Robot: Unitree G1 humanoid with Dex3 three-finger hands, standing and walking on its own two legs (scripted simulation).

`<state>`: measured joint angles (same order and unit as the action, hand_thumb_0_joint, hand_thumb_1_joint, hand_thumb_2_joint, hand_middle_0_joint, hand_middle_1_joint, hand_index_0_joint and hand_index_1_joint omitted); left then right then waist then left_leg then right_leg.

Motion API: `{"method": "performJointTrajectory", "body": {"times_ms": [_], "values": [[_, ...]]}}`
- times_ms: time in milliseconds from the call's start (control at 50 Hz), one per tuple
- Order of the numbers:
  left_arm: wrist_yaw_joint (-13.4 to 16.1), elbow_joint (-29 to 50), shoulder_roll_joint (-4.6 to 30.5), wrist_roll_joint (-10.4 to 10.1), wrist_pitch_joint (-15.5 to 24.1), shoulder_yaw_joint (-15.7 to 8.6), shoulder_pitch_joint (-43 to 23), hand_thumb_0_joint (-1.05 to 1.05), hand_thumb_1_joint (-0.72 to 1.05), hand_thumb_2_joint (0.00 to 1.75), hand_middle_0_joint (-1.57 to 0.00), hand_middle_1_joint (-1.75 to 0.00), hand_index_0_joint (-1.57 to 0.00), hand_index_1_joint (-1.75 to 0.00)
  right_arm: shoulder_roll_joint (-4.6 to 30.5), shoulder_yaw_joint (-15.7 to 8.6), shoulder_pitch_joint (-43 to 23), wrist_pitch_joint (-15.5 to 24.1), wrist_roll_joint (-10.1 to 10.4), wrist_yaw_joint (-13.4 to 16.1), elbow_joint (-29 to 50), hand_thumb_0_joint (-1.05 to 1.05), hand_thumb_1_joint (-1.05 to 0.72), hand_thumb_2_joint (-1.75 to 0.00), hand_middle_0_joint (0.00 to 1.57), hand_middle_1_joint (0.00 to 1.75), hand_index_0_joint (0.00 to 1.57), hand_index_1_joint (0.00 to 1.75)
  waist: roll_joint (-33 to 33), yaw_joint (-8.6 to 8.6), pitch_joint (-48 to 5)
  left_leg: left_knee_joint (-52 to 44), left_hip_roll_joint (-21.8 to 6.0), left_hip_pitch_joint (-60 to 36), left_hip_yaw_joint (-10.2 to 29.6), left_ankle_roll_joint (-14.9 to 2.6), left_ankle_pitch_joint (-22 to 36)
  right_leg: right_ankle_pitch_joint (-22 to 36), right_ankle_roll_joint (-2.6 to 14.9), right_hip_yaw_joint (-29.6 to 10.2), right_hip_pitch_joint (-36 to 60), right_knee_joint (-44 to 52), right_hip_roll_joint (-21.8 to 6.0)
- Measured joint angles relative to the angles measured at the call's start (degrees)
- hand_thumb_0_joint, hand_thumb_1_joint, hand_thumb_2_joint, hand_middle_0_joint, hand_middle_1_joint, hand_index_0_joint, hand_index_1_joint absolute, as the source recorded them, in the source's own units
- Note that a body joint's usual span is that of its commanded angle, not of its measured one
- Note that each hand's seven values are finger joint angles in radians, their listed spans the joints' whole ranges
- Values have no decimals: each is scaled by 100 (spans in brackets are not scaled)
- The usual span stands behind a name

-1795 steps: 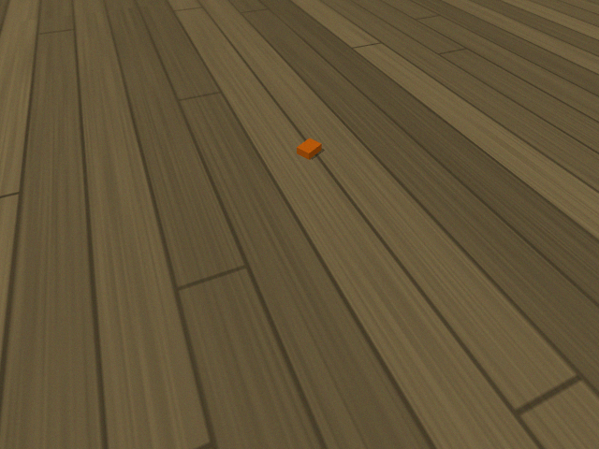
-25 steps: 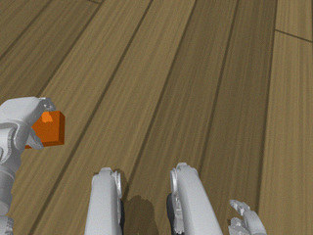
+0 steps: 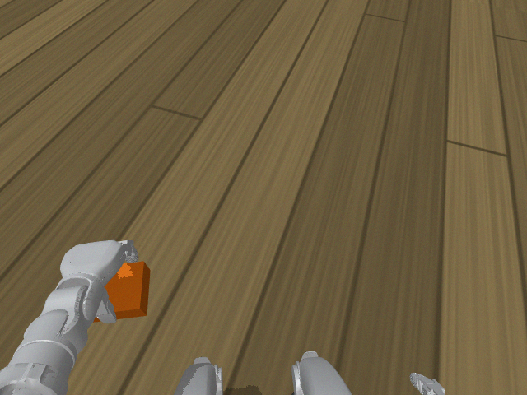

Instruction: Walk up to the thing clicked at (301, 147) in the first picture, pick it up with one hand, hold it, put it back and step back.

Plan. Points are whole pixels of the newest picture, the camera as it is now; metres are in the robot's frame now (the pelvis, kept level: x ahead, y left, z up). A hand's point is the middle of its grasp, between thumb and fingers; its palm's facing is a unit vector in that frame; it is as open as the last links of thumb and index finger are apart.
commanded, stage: lift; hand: left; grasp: from above
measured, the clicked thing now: (112, 291) +0.34 +0.26 -0.12
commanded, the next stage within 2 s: hold in 0.34 s
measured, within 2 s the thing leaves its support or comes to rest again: neither
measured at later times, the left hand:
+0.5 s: hand (95, 253) +0.36 +0.24 +0.00, palm faces -0.44 -0.09 -0.89, open 11.0 cm
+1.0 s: hand (97, 236) +0.37 +0.23 +0.04, palm faces -0.45 -0.05 -0.89, open 11.0 cm
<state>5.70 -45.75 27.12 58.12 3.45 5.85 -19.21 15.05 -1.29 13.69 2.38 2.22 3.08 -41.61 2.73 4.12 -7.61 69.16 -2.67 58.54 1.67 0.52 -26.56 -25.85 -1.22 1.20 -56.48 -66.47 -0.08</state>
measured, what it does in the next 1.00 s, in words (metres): rises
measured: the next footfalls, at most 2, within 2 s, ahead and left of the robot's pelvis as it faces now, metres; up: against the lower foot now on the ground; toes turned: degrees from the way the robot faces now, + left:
none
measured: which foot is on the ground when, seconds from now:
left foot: down 0.00-1.00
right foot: down 0.00-1.00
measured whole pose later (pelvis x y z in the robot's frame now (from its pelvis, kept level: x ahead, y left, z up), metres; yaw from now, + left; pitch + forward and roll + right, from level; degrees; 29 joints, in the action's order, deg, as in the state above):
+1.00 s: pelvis +0.07 +0.00 +0.09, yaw -1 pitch +6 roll +0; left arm 0.8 -39.6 22.6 58.0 -0.6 10.0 -14.6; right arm 15.2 -3.0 13.9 -1.7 3.0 1.6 -39.8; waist 2.6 0.7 -3.6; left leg 37.4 -1.6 24.1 -2.0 0.2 -19.0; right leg -18.6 -1.6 -1.4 -23.9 -36.7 -1.1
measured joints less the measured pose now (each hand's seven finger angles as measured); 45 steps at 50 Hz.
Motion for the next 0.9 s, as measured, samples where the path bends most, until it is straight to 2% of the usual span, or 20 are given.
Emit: {"method": "performJointTrajectory", "body": {"times_ms": [160,300,480,780,900], "values": [[159,-209,-233,-38,-239,138,-53,-2,-4,32,-57,-62,-61,-60,-31,-53,72,60,12,-37,-92,1,-90,-89,21,30,20,30,-10,-46,148,-874,-1,-943,-137,-29,219,247,-30,-106,896,860,-2],[144,-137,-345,-148,-413,237,31,-1,-4,32,-57,-62,-61,-60,-77,-63,96,48,23,-48,-89,1,-90,-89,21,30,20,30,-24,-111,271,-1525,27,-1613,-227,-59,378,424,-60,-173,1544,1509,-30],[57,12,-437,-163,-527,379,171,-1,-3,32,-57,-62,-61,-59,-109,-82,63,-2,21,-41,-135,1,-90,-89,21,30,20,30,-31,-214,305,-2165,73,-2322,-297,-82,488,541,-88,-219,2239,2144,-75],[-419,365,-394,-80,-411,437,335,-1,-3,33,-58,-58,-62,-55,-44,-149,47,-220,59,-98,36,1,-90,-89,21,30,20,30,-29,-302,302,-2859,103,-3108,-370,-77,606,641,-82,-272,2971,2770,-101],[-475,493,-418,-38,-378,423,407,-1,-4,35,-59,-57,-63,-54,-13,-172,43,-322,64,-137,111,1,-90,-89,21,30,20,30,-23,-332,332,-3015,101,-3293,-373,-52,662,669,-58,-271,3130,2873,-97]]}}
